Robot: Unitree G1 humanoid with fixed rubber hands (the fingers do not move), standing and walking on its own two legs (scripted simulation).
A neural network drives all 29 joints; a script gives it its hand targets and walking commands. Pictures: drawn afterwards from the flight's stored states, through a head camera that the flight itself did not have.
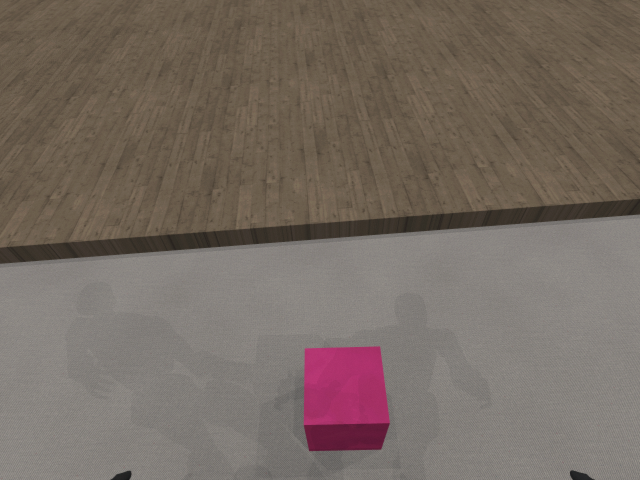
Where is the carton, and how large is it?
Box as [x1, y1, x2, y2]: [304, 346, 389, 450]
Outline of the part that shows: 379,346 305,348 304,428 309,450 381,448 389,420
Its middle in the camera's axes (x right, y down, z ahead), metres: +0.07 +0.47 +1.10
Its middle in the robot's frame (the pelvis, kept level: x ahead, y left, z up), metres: +0.44 -0.02 -0.66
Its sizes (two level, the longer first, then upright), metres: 0.210 0.200 0.250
